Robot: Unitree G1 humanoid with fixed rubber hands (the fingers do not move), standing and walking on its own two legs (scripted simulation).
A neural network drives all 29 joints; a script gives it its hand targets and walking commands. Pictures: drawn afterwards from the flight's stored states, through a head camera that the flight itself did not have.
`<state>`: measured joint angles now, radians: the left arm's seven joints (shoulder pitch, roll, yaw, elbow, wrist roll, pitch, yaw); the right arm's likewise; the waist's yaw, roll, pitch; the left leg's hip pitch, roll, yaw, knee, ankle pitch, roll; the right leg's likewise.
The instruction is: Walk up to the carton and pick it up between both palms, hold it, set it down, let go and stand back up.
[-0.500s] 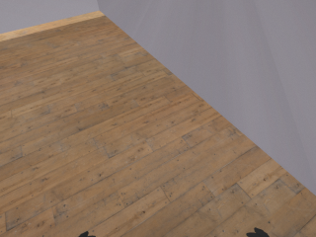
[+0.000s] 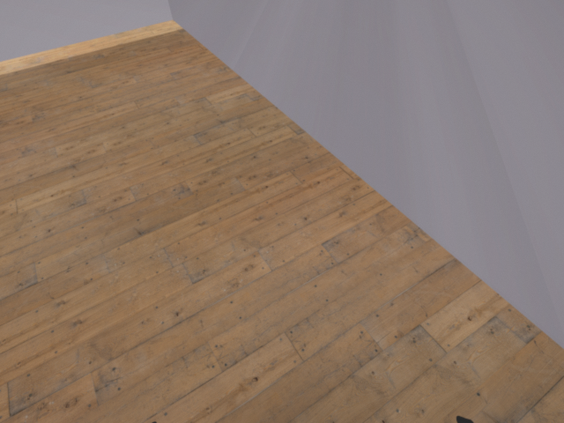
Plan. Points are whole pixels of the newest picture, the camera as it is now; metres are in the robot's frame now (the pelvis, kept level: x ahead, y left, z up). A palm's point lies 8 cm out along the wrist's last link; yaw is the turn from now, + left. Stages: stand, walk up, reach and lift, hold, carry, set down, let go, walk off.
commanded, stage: stand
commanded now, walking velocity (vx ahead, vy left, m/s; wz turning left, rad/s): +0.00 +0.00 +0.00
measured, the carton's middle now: out of the picture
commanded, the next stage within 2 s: walk up in 0.42 s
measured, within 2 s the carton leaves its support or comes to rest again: neither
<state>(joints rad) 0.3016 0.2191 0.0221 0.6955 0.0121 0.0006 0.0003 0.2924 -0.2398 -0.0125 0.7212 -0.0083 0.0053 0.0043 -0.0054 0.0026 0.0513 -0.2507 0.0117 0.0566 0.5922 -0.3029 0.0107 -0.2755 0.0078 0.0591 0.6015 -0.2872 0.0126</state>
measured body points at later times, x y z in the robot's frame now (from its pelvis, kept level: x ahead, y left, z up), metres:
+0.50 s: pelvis +0.00 +0.00 +0.00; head +0.01 +0.00 +0.45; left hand +0.09 +0.25 -0.12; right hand +0.09 -0.25 -0.12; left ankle +0.01 +0.11 -0.73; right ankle +0.02 -0.13 -0.73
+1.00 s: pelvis +0.02 +0.10 -0.02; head +0.01 +0.13 +0.43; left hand +0.01 +0.41 -0.14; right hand +0.22 -0.14 -0.10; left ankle +0.05 +0.29 -0.73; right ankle +0.03 -0.12 -0.73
